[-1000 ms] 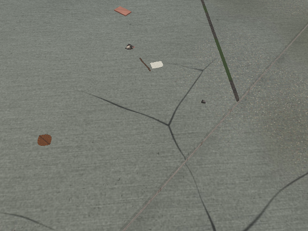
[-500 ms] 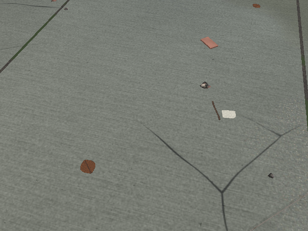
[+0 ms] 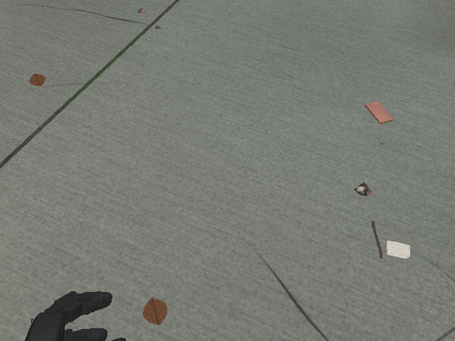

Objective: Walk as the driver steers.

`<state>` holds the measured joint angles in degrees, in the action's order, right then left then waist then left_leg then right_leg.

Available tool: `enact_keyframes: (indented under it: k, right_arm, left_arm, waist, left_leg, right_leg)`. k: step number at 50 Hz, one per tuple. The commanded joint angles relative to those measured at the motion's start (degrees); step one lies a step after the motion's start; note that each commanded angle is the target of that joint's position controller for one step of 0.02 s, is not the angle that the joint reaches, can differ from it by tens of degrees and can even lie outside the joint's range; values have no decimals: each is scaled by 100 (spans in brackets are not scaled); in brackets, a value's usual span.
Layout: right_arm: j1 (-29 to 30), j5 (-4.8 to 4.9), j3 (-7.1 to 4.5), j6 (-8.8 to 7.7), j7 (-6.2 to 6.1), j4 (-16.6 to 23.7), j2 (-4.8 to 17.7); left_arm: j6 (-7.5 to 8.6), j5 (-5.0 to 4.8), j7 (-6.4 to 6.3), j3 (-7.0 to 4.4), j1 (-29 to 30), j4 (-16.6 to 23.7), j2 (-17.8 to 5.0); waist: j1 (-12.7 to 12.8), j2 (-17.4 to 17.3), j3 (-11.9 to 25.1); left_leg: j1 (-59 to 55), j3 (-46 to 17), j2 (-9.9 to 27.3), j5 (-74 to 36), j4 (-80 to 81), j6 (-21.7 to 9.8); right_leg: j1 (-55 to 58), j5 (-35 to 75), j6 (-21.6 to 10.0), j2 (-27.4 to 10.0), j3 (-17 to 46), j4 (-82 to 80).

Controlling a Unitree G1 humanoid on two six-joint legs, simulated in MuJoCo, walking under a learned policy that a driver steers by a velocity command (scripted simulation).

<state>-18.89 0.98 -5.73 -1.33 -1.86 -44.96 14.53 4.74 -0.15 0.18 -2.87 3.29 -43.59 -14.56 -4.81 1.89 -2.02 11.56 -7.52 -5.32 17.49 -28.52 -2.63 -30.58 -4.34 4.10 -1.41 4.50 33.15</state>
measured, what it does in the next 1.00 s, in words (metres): walks ahead: right foot, then left foot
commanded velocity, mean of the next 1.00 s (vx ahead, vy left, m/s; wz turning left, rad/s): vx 0.35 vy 0.00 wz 0.16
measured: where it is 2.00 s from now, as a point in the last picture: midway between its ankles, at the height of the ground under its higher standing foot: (224, 263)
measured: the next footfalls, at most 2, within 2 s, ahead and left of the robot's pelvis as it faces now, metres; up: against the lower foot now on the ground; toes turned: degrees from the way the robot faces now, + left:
right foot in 0.04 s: +0.20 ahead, -0.13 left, +0.00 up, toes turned +5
left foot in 0.40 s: +0.15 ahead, +0.11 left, +0.00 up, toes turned +8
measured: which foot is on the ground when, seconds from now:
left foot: down 0.00-0.04, up 0.06-0.38, down 0.40-0.84, up 0.86-1.00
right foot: up 0.00-0.02, down 0.04-0.40, up 0.42-0.80, down 0.82-1.00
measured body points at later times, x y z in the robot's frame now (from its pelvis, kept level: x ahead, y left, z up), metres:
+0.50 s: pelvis +0.15 +0.01 +0.01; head +0.15 +0.03 +0.46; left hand +0.22 +0.29 -0.12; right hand +0.29 -0.24 -0.09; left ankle +0.11 +0.10 -0.74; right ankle +0.17 -0.13 -0.69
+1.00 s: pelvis +0.40 -0.02 +0.00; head +0.44 -0.03 +0.45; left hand +0.49 +0.26 -0.11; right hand +0.52 -0.29 -0.12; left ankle +0.32 +0.11 -0.65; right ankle +0.46 -0.10 -0.74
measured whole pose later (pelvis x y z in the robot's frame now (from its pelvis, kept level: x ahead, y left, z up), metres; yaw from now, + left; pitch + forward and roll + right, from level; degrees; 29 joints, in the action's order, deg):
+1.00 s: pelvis +0.40 -0.02 +0.00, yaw +8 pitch +2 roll -1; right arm -16.6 0.7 -3.1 -3.5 -1.3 -44.5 16.7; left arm 4.9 0.8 2.4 -2.4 -9.7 -47.2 -15.3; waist -0.2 -1.7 -2.5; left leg 27.6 -2.2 3.2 23.5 -66.8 0.5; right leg -18.9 -7.8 -3.7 2.4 -3.6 24.7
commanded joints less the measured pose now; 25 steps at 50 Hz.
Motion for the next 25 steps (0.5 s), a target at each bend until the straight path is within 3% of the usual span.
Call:
enact_keyframes:
  k: [1,2,3,4,5,6,7,9,12,17,19,20,21,22,23,24,25]
  right_arm:
    - [563,48,-166,-8,-83,591,701]
    - [514,17,-93,-25,-86,641,414]
    - [128,-158,47,-4,-100,665,-68]
    - [-968,26,-3,-20,-86,698,220]
    - [-1003,84,-101,47,-104,498,755]
    - [-429,70,-159,136,-115,529,977]
    - [-184,50,-162,201,-130,541,901]
    - [167,14,-60,220,-52,711,610]
    - [321,-23,86,44,68,688,308]
    - [356,-43,132,-155,190,542,389]
    - [87,-74,110,-159,190,414,446]
    - [-293,-72,70,-160,158,362,603]
    - [-677,-99,-26,-141,101,324,1074]
    - [-862,-118,-159,-146,124,307,1516]
    - [-675,-109,-69,-223,115,380,1161]
    - [-478,-90,18,-285,115,419,907]
    - [-310,-70,47,-313,125,474,848]
  left_arm:
    - [85,23,2,-279,-625,98,-746]
    - [123,113,-16,-329,-971,34,-863]
    - [113,213,-43,-338,-1298,40,-1121]
    - [61,321,-31,-368,-1183,50,-1374]
    - [32,201,-26,-272,-701,268,-864]
    - [-41,138,-32,-147,-471,347,-456]
    - [-108,153,-24,-110,-548,281,-425]
    - [-190,91,-49,-150,-806,57,-600]
    - [-129,58,-87,-217,-996,-22,-790]
    - [-124,-166,-17,-273,-1092,-94,-972]
    - [-146,-194,31,-214,-1135,-135,-788]
    - [-118,-137,66,-109,-978,-76,-471]
    - [-47,-25,119,26,-769,98,3]
    - [51,-83,93,-63,-549,314,-393]
    - [110,-149,99,-164,-595,279,-770]
    - [131,-177,140,-187,-752,184,-820]
    - [140,-124,155,-188,-857,84,-776]
  waist:
    - [696,-867,520]
    - [808,-616,770]
    - [665,554,1217]
    - [47,1854,1666]
    - [92,1308,1478]
    - [295,792,1111]
    - [352,480,1126]
    - [423,609,821]
    - [521,607,899]
    - [358,577,732]
    - [184,432,719]
    - [-3,165,773]
    - [-52,-1048,745]
    - [-178,-1829,272]
    - [-97,-1390,-49]
    - [56,-1218,-155]
    - [148,-1062,-133]
  left_leg:
    - [737,-1178,833,-1043,-120,-468]
    - [895,-916,470,-747,-1008,-205]
    - [1706,-334,-84,1857,-2742,120]
    - [2396,-350,-104,2279,-3879,274]
    - [2576,-342,283,1847,-4522,463]
    - [2606,-131,418,1480,-4567,581]
    - [2618,22,558,1297,-4461,599]
    - [2390,282,719,1068,-3554,528]
    - [1641,651,675,900,-2335,288]
    - [306,988,536,-247,-254,-29]
    - [-670,963,508,-424,284,-221]
    - [-1312,330,977,-66,508,-410]
    - [-1895,-1271,2073,686,1165,-833]
    - [-1674,-2622,2767,1439,1774,-1499]
    - [-1594,-2578,2677,1758,1806,-1521]
    - [-1595,-2183,2452,1577,1818,-1338]
    - [-1561,-1801,2276,1094,1875,-1197]
  right_leg:
    - [1683,491,-136,175,-203,-614]
    - [2289,910,-344,-221,4,-893]
    - [3295,2473,-767,-1531,1277,-804]
    - [3601,2065,-1836,-2535,3350,-1272]
    - [3310,1203,-2014,-2338,3207,-1359]
    - [2882,897,-1881,-1876,2139,-1341]
    - [2718,-33,-1756,-1582,1754,-1412]
    - [2177,-1318,-1633,-1219,1283,-1834]
    - [1934,-1403,-1664,-1116,928,-2122]
    - [1514,-1540,-1626,-1142,575,-2150]
    - [943,-1916,-1368,-956,386,-1799]
    - [351,-2050,-1081,-695,98,-1136]
    - [-751,-2152,-653,-11,-747,570]
    - [-1832,-2851,-627,192,-687,1539]
    - [-2231,-2565,-648,-171,-307,2216]
    - [-2407,-2037,-680,-293,-220,2391]
    - [-2382,-1634,-659,-381,-252,2401]
Velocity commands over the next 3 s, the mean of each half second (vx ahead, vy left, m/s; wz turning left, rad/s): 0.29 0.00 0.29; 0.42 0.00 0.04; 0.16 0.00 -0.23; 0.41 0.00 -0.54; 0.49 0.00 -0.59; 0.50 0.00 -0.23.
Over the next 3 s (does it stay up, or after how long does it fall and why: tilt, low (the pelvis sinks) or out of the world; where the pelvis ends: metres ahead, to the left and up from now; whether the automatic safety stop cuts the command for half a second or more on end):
stays up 1.14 -0.36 0.01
